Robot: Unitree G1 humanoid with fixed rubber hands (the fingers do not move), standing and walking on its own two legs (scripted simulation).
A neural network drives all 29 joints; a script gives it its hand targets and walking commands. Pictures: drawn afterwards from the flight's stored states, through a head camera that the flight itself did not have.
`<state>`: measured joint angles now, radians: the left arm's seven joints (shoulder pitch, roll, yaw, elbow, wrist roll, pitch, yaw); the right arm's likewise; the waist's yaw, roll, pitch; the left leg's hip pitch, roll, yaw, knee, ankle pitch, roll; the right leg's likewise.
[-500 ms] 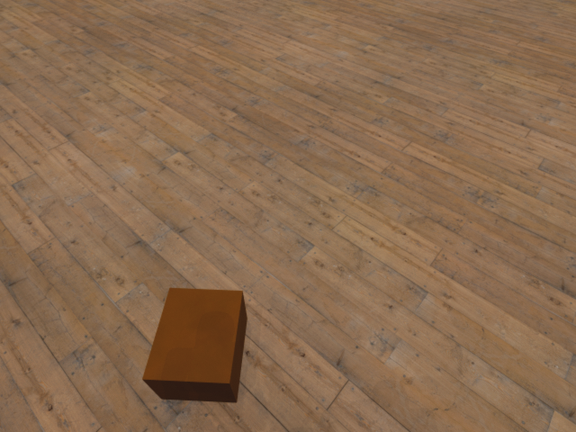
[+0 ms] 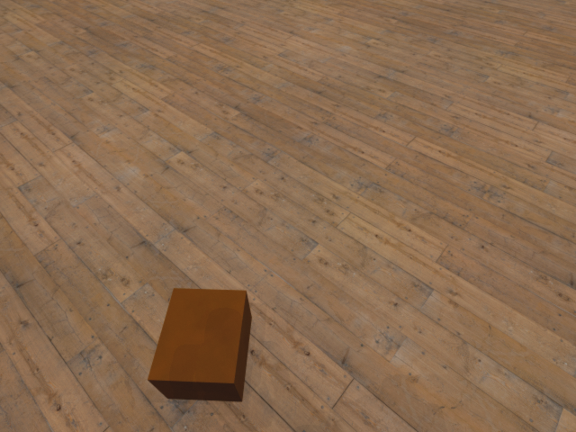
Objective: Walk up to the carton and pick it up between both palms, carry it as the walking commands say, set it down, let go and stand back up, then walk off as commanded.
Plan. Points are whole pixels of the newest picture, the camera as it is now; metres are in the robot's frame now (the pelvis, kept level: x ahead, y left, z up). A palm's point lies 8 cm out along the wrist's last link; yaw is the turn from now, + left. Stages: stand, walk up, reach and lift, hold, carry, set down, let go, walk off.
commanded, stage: stand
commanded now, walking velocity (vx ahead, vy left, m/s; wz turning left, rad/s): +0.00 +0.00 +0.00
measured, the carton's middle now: (207, 344) +0.48 +0.31 -0.68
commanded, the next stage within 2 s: none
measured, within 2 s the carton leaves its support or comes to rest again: neither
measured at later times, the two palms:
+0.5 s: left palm out of the picture -0.03 +0.21 -0.15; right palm out of the picture -0.03 -0.21 -0.15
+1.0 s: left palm out of the picture +0.06 +0.30 -0.11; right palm out of the picture +0.05 -0.30 -0.12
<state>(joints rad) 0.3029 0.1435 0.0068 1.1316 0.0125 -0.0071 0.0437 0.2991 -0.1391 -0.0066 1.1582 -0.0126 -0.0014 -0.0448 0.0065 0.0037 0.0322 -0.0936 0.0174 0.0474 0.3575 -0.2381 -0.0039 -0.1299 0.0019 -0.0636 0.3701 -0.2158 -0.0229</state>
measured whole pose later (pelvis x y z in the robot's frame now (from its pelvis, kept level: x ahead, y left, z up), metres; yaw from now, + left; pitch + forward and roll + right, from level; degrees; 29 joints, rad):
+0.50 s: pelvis +0.00 +0.00 +0.00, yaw +0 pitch -1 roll +0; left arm 0.32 0.12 0.00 1.15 0.01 -0.01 0.05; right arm 0.33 -0.12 0.00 1.15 -0.01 -0.01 -0.05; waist 0.01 0.01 0.03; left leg -0.10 0.02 0.05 0.37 -0.25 -0.01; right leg -0.14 0.01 -0.06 0.38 -0.22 -0.02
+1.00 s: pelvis -0.01 +0.00 +0.00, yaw +0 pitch -2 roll +0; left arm 0.17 0.34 0.03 1.04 0.01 -0.03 0.02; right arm 0.19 -0.34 -0.02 1.02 -0.02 -0.03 -0.02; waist 0.00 0.01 0.05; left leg -0.09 0.02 0.05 0.37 -0.23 -0.01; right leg -0.13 0.00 -0.05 0.39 -0.21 -0.02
